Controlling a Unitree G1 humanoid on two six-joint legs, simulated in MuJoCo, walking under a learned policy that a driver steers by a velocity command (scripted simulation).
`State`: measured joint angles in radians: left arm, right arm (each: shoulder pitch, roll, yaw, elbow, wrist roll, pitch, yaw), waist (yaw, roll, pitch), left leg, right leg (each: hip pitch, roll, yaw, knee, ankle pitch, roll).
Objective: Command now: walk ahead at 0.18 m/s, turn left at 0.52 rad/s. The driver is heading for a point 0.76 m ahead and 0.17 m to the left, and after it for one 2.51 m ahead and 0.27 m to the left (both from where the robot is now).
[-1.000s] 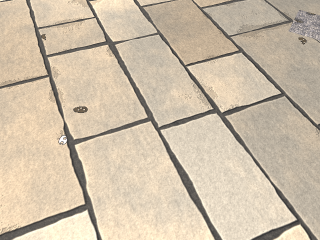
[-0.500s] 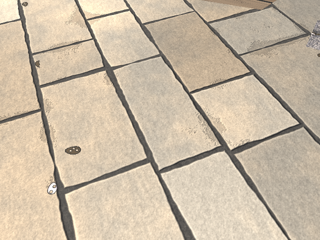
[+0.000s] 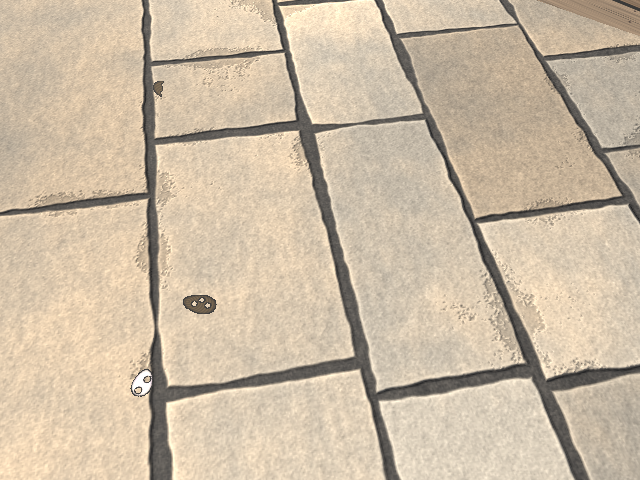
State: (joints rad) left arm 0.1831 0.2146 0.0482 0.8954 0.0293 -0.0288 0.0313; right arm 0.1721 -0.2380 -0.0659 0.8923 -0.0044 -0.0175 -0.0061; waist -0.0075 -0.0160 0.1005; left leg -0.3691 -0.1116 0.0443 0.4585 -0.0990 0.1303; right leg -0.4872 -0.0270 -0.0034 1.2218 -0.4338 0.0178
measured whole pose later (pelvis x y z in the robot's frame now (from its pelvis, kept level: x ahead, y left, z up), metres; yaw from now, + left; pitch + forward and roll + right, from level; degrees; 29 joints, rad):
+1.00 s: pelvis +0.15 +0.01 +0.02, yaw +29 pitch +0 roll +0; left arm 0.31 0.29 0.06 0.82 0.03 0.00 -0.04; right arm 0.27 -0.24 -0.02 0.81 -0.02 -0.02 0.02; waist 0.02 -0.05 0.01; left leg -0.09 -0.05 0.00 0.34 -0.25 0.06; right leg -0.41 -0.06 -0.05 0.95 -0.36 -0.04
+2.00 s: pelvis +0.60 +0.24 +0.00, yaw +22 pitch +0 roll -1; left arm 0.33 0.25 0.05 0.95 0.00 -0.03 0.02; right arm 0.08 -0.22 -0.02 0.83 -0.02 -0.07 -0.01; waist 0.05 -0.02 0.09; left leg -0.38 0.02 0.12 0.51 -0.14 0.06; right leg -0.34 0.03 0.01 1.14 -0.47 -0.04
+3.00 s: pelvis +0.66 +0.27 +0.01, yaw -9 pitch +0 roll -1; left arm 0.19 0.30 0.08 0.79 0.02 0.06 -0.01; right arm 0.21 -0.24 -0.03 0.76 -0.02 0.02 -0.03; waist 0.00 -0.06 0.05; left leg -0.21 -0.02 0.00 0.43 -0.22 0.04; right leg -0.43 0.14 0.14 0.95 -0.41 0.00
